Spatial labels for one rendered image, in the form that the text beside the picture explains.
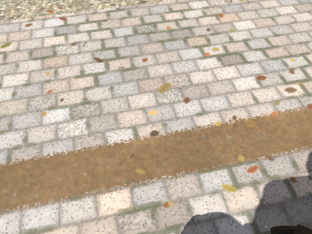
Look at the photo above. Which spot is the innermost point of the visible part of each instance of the right robot hand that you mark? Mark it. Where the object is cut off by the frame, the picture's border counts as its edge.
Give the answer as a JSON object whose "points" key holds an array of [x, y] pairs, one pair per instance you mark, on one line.
{"points": [[299, 229]]}

